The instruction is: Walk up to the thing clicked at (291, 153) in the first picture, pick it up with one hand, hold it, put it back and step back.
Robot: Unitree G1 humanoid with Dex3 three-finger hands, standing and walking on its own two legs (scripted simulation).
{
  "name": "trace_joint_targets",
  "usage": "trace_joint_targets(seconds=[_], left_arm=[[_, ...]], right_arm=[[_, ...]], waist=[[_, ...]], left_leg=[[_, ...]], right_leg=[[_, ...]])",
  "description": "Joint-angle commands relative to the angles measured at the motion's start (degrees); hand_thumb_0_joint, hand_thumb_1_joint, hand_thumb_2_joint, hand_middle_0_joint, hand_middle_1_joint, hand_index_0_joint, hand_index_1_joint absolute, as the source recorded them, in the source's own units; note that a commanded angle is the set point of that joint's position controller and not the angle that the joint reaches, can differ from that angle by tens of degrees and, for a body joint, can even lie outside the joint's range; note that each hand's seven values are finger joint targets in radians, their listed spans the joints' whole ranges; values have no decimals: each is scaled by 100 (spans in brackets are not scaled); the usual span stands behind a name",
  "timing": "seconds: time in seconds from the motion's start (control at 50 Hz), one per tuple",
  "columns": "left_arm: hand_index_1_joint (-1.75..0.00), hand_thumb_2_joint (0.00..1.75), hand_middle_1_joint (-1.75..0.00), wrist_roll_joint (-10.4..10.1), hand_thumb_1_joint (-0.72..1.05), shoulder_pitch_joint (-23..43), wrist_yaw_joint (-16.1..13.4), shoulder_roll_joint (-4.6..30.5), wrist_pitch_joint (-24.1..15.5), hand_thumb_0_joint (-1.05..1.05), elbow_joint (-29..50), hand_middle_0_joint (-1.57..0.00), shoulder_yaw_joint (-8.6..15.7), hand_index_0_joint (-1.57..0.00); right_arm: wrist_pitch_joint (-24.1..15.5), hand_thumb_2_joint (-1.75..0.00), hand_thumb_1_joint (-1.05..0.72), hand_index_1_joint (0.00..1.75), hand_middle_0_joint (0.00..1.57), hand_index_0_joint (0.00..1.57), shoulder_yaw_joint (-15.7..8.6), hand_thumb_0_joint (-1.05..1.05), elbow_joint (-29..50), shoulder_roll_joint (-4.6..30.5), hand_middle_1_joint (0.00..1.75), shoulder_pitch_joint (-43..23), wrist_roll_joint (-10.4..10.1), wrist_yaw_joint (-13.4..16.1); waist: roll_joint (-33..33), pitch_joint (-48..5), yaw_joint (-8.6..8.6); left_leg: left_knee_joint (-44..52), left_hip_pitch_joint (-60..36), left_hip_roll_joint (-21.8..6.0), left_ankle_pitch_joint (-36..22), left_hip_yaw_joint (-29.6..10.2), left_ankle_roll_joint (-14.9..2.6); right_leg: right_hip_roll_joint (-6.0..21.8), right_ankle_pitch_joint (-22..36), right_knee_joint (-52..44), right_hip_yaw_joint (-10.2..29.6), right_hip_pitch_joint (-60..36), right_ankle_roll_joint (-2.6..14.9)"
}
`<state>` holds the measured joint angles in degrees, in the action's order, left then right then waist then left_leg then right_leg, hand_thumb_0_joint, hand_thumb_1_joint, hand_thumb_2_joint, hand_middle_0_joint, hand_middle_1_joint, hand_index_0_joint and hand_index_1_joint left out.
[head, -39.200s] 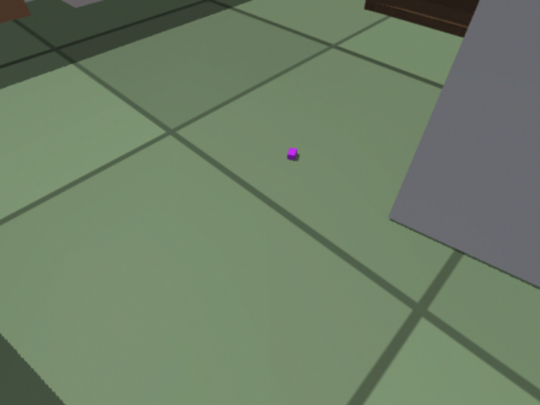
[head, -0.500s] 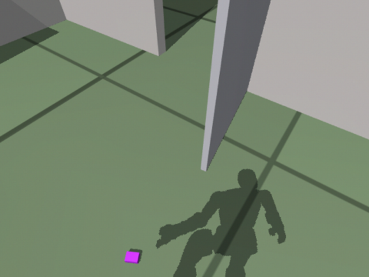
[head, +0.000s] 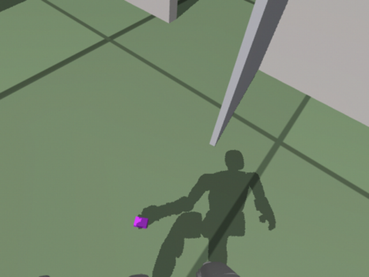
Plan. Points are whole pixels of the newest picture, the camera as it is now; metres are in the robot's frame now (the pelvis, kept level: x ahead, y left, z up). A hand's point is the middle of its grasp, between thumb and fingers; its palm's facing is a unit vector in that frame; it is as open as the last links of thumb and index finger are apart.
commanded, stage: walk up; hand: left
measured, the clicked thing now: (141, 222) +0.42 +0.16 -0.75
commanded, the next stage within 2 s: stand in 1.88 s
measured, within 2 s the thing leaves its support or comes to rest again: neither
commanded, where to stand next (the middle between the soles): +0.03 -0.07 m, yaw -2 degrees
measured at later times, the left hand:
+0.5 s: hand out of the picture +0.05 +0.19 -0.13, palm faces -0.06 -0.93 -0.37, open 7.4 cm
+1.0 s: hand out of the picture +0.09 +0.19 -0.14, palm faces -0.03 -0.94 -0.34, open 7.4 cm
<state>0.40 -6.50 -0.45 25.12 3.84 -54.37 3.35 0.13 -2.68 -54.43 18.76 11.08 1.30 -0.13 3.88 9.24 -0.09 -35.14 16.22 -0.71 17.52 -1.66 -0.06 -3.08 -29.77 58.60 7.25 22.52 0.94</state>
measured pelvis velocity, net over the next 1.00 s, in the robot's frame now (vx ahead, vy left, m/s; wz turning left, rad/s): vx -0.01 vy -0.06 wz -0.04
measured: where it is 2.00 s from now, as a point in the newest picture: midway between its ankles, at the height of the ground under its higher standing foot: outside the picture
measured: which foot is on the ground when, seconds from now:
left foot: down 0.00-0.30, up 0.32-0.62, down 0.64-1.00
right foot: up 0.00-0.26, down 0.28-1.00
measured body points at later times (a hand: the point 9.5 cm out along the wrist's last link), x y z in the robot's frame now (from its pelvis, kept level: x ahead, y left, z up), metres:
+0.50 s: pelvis -0.03 -0.07 +0.00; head -0.02 -0.08 +0.45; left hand +0.05 +0.24 -0.11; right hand +0.00 -0.40 -0.12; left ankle -0.02 +0.08 -0.69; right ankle -0.04 -0.17 -0.73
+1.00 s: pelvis -0.01 -0.06 +0.01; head +0.00 -0.06 +0.46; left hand +0.09 +0.24 -0.11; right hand +0.11 -0.36 -0.10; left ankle +0.00 +0.06 -0.73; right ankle -0.03 -0.17 -0.73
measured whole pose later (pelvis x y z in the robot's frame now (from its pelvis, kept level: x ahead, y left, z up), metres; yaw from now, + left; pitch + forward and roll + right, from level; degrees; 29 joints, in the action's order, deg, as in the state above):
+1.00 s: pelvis -0.01 -0.06 +0.01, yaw -2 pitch -3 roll +0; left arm 0.2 -8.5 0.9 20.3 -1.2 -58.5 0.4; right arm -1.5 0.2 -56.2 20.6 6.4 0.0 -0.3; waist -0.4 2.6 -1.2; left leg -26.4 9.7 -0.2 13.9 -1.3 0.3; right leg -0.7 -15.9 25.3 -0.9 6.6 0.8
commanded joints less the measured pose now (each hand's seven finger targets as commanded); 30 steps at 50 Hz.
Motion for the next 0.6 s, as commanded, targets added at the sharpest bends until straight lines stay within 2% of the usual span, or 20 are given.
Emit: trace_joint_targets(seconds=[0.0, 0.04, 0.1, 0.12, 0.16, 0.2, 0.22, 0.24, 0.26, 0.28, 0.3, 0.32, 0.34, 0.36, 0.38, 0.46, 0.52, 0.56, 0.58], left_arm=[[-30, 90, -30, 146, 90, 174, 4, 1015, -78, 0, 607, -20, 320, -20], [-30, 90, -30, 175, 90, 52, 55, 1021, -51, 0, 657, -20, 342, -20], [-30, 90, -30, 184, 90, -33, 155, 981, -51, 0, 693, -20, 395, -20], [-30, 90, -30, 170, 90, -110, 179, 939, -67, 0, 706, -20, 392, -20], [-30, 90, -30, 148, 90, -265, 232, 889, -108, 0, 693, -20, 408, -20], [-30, 90, -30, 137, 90, -630, 259, 821, -139, 0, 578, -20, 425, -20], [-30, 90, -30, 134, 90, -892, 259, 759, -168, 0, 472, -20, 434, -20], [-30, 90, -30, 149, 90, -1207, 231, 741, -216, 0, 349, -20, 460, -20], [-30, 90, -30, 200, 90, -1187, 185, 1007, -291, 0, 379, -20, 529, -20], [-30, 90, -30, 264, 90, -932, 161, 1397, -376, 0, 591, -20, 573, -20], [-30, 90, -30, 269, 90, -652, 165, 1636, -395, 0, 693, -20, 592, -20], [-30, 90, -30, 266, 90, -435, 167, 1708, -374, 0, 747, -20, 592, -20], [-30, 90, -30, 240, 90, -250, 169, 1453, -385, 0, 786, -20, 569, -20], [-30, 90, -30, 230, 90, -110, 163, 1260, -404, 0, 836, -20, 509, -20], [-30, 90, -30, 187, 90, -45, 136, 1171, -426, 0, 845, -20, 495, -20], [-30, 90, -30, 143, 90, -566, 132, 1118, -539, 0, 789, -20, 465, -20], [-30, 90, -30, 112, 90, -823, 115, 1121, -580, 0, 769, -20, 438, -20], [-30, 90, -30, 59, 90, -608, 117, 1100, -573, 0, 807, -20, 376, -20], [-30, 90, -30, 22, 90, -440, 115, 1047, -559, 0, 832, -20, 336, -20]], right_arm=[[-265, -90, -90, 30, 20, 20, -640, 0, 402, 2075, 30, 668, -33, 316], [-292, -90, -90, 30, 20, 20, -663, 0, 503, 2124, 30, 660, -25, 351], [-325, -90, -90, 30, 20, 20, -663, 0, 645, 2161, 30, 643, 0, 364], [-332, -90, -90, 30, 20, 20, -648, 0, 711, 2149, 30, 547, 12, 359], [-315, -90, -90, 30, 20, 20, -612, 0, 821, 2142, 30, 391, 29, 328], [-267, -90, -90, 30, 20, 20, -555, 0, 953, 2099, 30, 56, 44, 277], [-220, -90, -90, 30, 20, 20, -524, 0, 987, 2063, 30, -96, 41, 248], [-164, -90, -90, 30, 20, 20, -452, 0, 1017, 1912, 30, -222, 32, 221], [-110, -90, -90, 30, 20, 20, -333, 0, 1011, 1542, 30, -11, -17, 211], [-90, -90, -90, 30, 20, 20, -186, 0, 1100, 1166, 30, -52, -79, 226], [-74, -90, -90, 30, 20, 20, -306, 0, 1010, 1568, 30, -208, -40, 297], [-110, -90, -90, 30, 20, 20, -386, 0, 879, 1821, 30, -103, -33, 297], [-126, -90, -90, 30, 20, 20, -394, 0, 716, 1901, 30, 2, -73, 272], [-160, -90, -90, 30, 20, 20, -363, 0, 543, 1828, 30, 242, -130, 246], [-167, -90, -90, 30, 20, 20, -308, 0, 444, 1687, 30, 443, -108, 226], [-235, -90, -90, 30, 20, 20, -207, 0, 444, 1606, 30, 458, -37, 152], [-299, -90, -90, 30, 20, 20, -170, 0, 520, 1517, 30, 253, -20, 124], [-332, -90, -90, 30, 20, 20, -178, 0, 477, 1467, 30, 317, -8, 125], [-344, -90, -90, 30, 20, 20, -182, 0, 420, 1411, 30, 445, -12, 126]], waist=[[-1008, -1043, 320], [-961, -954, 291], [-1116, -909, 269], [-1179, -925, 222], [-1357, -1013, 133], [-1522, -1080, -45], [-1491, -1085, -181], [-1296, -1095, -365], [-248, -970, -348], [986, -653, -298], [361, -608, -376], [409, -342, -315], [174, -27, -200], [232, -23, -101], [388, -107, -37], [480, -286, -244], [423, -607, -318], [407, -755, -188], [327, -815, -61]], left_leg=[[766, -1870, -1766, -3417, -1768, -1311], [836, -1683, -1857, -2984, -1735, -1394], [902, -1266, -1859, -2481, -1564, -1373], [906, -1087, -1887, -2310, -1487, -1396], [798, -758, -1778, -2105, -1245, -1330], [606, -71, -1533, -1526, -915, -1161], [379, 298, -1321, -1155, -654, -1002], [-117, 602, -1082, -779, -428, -808], [-987, 1065, -536, 127, -60, -458], [-1873, 1908, 190, 1643, 143, -86], [-2363, 1435, 83, 1816, -452, -84], [-2513, 1101, -5, 1794, -520, -82], [-2543, 1186, -92, 1428, -674, -93], [-2340, 1241, -11, 1191, -694, -82], [-2240, 1298, -27, 988, -574, -56], [-1333, 1170, 43, 974, -377, 53], [-548, 861, -3, 934, -207, -2], [-70, 282, 34, 670, 14, -62], [296, -147, 95, 276, 122, -92]], right_leg=[[166, -165, -16, 374, 816, -75], [175, -134, -134, 301, 796, -64], [248, -45, -419, 116, 493, -46], [315, -12, -599, -16, 363, -29], [369, 20, -995, -364, -55, 15], [290, 244, -1576, -668, -842, 95], [190, 645, -2246, -823, -1364, 133], [145, 1015, -2916, -806, -1827, 169], [542, 722, -3687, 167, -1983, 235], [1754, 655, -4325, 2289, -1707, 619], [2294, -640, -4579, 2773, -780, 1242], [2377, -1159, -4638, 2865, -190, 1462], [2030, -1230, -4631, 2300, -186, 1256], [1668, -798, -4410, 1654, -511, 1086], [1415, -693, -4354, 1185, -721, 951], [1474, 575, -4216, 1050, -1263, 1042], [1716, 2057, -3891, 942, -1724, 1114], [1704, 2734, -3661, 683, -1448, 1049], [1604, 2921, -3475, 459, -1224, 939]])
